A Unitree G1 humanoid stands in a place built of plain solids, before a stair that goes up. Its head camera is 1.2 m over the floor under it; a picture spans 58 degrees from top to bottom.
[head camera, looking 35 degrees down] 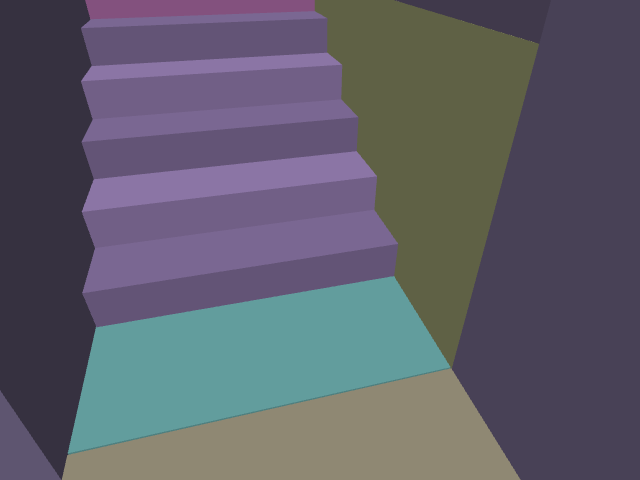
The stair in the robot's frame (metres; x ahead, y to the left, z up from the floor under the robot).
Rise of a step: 0.17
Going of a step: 0.28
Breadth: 1.20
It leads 15 degrees to the left of straight ahead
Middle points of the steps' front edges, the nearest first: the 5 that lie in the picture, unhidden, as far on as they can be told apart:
1.29 0.26 0.17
1.56 0.33 0.34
1.83 0.40 0.51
2.10 0.47 0.68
2.37 0.54 0.85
